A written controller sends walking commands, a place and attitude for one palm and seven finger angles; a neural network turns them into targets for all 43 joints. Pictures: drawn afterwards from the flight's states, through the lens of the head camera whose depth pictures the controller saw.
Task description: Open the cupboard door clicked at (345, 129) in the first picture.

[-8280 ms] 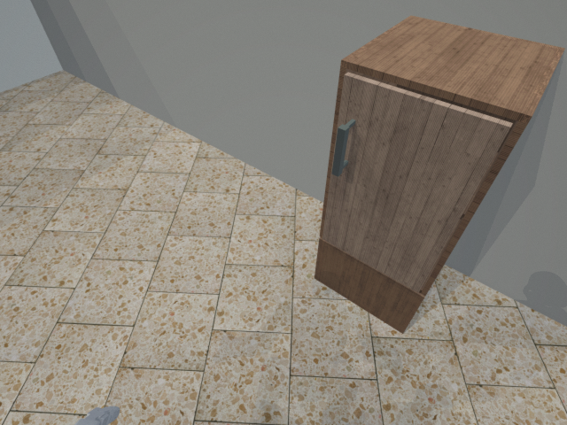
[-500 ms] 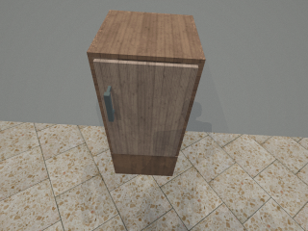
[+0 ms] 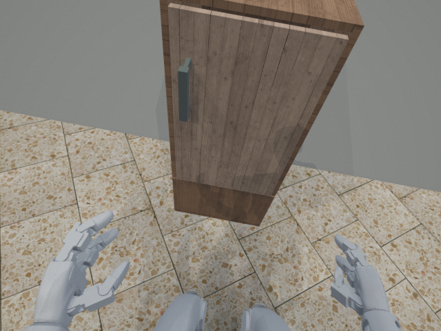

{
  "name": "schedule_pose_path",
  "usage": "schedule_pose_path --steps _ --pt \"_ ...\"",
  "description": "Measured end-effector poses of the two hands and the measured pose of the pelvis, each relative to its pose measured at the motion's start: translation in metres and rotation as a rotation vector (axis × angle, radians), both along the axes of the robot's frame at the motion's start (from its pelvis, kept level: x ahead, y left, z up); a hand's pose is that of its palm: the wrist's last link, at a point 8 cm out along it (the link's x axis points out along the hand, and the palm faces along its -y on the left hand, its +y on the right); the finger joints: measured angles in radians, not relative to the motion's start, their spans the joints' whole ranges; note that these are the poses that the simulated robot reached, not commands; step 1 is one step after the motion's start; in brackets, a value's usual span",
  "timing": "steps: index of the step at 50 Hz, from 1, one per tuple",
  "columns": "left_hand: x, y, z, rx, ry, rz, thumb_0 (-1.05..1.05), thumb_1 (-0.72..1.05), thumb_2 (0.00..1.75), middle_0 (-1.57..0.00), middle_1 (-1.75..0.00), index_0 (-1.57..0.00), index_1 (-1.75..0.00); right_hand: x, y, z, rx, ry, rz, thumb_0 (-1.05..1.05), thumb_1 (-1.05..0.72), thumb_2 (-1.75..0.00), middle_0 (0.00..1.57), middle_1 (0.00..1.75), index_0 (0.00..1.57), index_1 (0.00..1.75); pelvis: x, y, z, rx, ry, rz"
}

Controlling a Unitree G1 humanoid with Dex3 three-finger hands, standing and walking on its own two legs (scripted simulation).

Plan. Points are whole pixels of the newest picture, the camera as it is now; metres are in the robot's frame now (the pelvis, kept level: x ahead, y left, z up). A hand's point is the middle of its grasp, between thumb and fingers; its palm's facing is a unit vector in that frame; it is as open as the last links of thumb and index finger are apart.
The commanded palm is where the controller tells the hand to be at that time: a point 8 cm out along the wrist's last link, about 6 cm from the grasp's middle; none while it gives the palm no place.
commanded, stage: raise the hand with hooked fingers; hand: left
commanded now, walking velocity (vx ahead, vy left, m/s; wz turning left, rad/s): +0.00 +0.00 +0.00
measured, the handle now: (185, 91) +0.61 +0.16 +0.06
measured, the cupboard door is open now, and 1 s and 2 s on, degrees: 0 0 0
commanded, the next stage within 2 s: move the hooked fingers beside the handle in 1.56 s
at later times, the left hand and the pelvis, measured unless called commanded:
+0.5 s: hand (114, 217) +0.27 +0.22 +0.05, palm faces -0.02 -1.00 -0.09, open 12.3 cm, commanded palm +0.25 +0.27 +0.06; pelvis +0.04 -0.01 +0.01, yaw +0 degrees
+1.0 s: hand (110, 187) +0.31 +0.23 +0.07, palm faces -0.03 -1.00 -0.06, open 14.0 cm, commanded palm +0.30 +0.29 +0.08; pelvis +0.04 -0.02 +0.03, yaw -1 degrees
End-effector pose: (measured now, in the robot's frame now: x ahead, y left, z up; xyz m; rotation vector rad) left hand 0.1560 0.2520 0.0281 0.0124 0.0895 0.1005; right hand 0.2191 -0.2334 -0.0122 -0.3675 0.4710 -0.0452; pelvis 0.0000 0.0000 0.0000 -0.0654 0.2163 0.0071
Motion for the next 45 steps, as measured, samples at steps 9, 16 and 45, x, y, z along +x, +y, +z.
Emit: schedule_pose_path --steps 9,16,45 --pt "0.077 -0.013 0.023 0.063 -0.06 -0.222 0.01 0.26 0.62 -0.24 -0.71 -0.25 -0.71 -0.007 0.029 -0.053 0.132 0.168 -0.021 0.01 -0.9 -0.9 0.2 0.3 0.21 0.3 0.013 -0.001 -0.003 -0.02 0.074 -0.002" --pt "0.086 0.008 0.024 -0.01 0.09 -0.094 0.01 0.1 0.55 -0.26 -0.82 -0.26 -0.81 -0.037 0.006 -0.045 0.128 0.276 -0.167 0.01 -0.9 -0.9 0.2 0.3 0.21 0.3 0.035 -0.006 0.018 -0.006 0.086 -0.025" --pt "0.127 0.031 0.031 0.019 0.023 -0.135 -0.01 -0.48 0.31 -0.3 -1.18 -0.3 -1.18 -0.025 -0.035 -0.027 0.055 0.227 -0.137 0.01 -0.9 -0.9 0.2 0.3 0.2 0.3 0.035 -0.025 0.023 -0.002 0.063 -0.007"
